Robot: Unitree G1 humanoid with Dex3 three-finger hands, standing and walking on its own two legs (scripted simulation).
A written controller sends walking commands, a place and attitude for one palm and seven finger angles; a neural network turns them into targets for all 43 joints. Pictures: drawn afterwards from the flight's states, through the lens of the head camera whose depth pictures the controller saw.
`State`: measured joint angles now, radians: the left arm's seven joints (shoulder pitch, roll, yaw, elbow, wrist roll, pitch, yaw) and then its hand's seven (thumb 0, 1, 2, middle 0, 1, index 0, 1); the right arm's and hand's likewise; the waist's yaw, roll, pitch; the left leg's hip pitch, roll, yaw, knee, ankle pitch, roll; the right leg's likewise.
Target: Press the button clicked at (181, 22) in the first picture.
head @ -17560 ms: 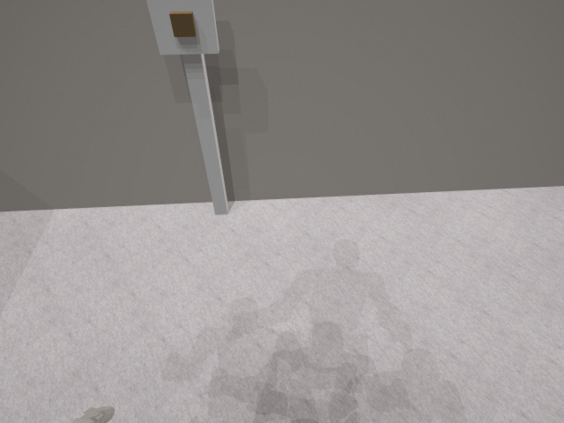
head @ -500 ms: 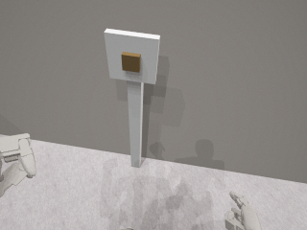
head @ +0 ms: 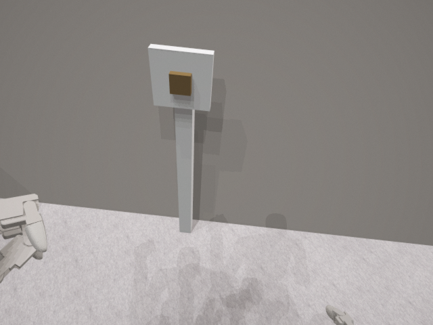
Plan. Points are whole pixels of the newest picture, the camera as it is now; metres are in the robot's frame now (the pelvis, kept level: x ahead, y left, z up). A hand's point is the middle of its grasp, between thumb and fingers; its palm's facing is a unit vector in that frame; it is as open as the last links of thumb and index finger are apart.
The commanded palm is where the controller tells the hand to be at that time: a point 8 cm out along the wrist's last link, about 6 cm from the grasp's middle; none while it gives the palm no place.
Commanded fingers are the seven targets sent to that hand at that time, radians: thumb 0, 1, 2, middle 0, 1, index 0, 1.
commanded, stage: stop stepping back and stand still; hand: left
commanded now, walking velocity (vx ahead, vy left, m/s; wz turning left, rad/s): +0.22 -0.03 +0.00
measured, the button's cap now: (180, 83) +0.73 +0.17 +0.11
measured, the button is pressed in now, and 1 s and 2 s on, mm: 0 0 0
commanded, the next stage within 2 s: let the arm hang, fingers relaxed in 0.76 s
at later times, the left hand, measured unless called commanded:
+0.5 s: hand (20, 259) +0.15 +0.26 +0.17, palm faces +0.46 -0.80 -0.39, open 3.1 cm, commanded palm +0.10 +0.30 +0.18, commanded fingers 0.00 0.90 0.90 -1.30 -1.50 -1.30 -1.50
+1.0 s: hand (48, 323) +0.13 +0.29 -0.03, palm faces +0.15 -0.89 -0.43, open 3.0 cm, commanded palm none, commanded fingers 0.00 0.90 0.90 -1.01 -1.18 -1.01 -1.18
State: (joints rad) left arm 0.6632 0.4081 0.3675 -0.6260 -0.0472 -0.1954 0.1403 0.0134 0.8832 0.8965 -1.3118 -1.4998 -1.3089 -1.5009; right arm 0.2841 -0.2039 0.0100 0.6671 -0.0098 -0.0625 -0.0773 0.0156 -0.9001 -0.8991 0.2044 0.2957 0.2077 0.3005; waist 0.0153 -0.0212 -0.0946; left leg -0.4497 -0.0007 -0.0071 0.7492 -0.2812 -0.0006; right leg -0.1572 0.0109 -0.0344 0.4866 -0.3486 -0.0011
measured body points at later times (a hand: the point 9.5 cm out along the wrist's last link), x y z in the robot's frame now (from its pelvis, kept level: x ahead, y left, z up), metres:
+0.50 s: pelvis -0.02 +0.01 +0.00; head -0.03 +0.02 +0.45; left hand +0.12 +0.30 +0.19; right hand +0.13 -0.24 -0.08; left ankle +0.01 +0.13 -0.73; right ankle -0.03 -0.09 -0.73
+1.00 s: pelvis -0.04 +0.04 +0.00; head -0.03 +0.02 +0.44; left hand +0.12 +0.34 -0.01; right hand +0.14 -0.20 -0.12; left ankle +0.01 +0.13 -0.73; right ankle -0.03 -0.09 -0.73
